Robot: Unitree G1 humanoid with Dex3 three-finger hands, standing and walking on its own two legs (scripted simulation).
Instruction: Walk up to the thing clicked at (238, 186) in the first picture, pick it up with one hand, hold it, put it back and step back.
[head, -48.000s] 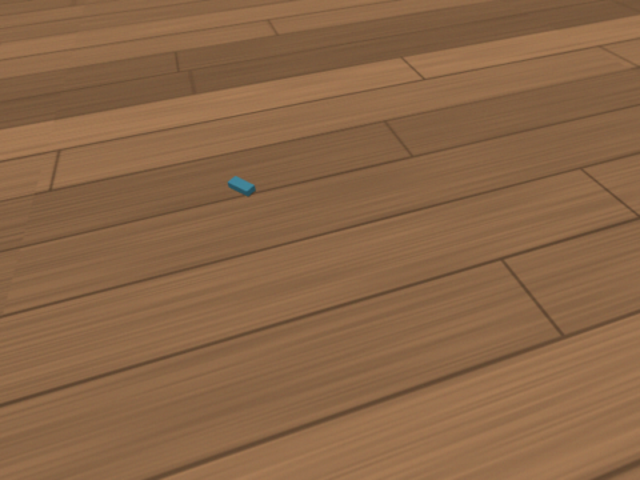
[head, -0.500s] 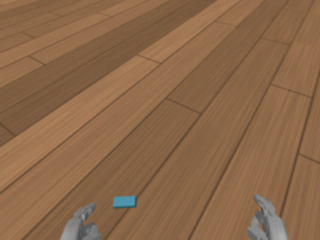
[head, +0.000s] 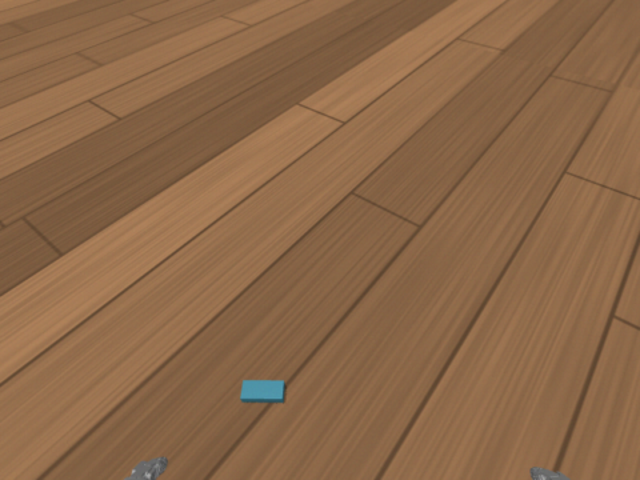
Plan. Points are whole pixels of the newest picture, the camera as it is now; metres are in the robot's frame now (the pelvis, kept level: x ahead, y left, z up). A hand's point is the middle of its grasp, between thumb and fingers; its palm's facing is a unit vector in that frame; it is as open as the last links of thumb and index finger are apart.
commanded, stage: stand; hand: left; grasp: from above
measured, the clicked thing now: (263, 391) +0.48 +0.25 -0.73
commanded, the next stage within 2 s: none
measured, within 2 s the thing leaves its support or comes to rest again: neither
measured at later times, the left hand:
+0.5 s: hand out of the picture +0.03 +0.24 -0.13, palm faces +0.04 -0.94 -0.34, open 7.4 cm
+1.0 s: hand out of the picture +0.06 +0.24 -0.13, palm faces +0.02 -0.94 -0.33, open 7.4 cm
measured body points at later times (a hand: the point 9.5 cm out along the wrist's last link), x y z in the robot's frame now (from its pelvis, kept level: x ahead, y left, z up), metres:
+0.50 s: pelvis +0.00 +0.00 +0.03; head +0.00 +0.00 +0.48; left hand +0.03 +0.29 -0.11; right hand +0.07 -0.27 -0.12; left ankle +0.01 +0.12 -0.71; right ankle +0.01 -0.14 -0.71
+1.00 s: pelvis +0.01 -0.01 +0.03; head +0.01 -0.01 +0.48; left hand +0.06 +0.29 -0.10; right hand +0.07 -0.29 -0.11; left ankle +0.01 +0.12 -0.71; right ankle +0.01 -0.14 -0.71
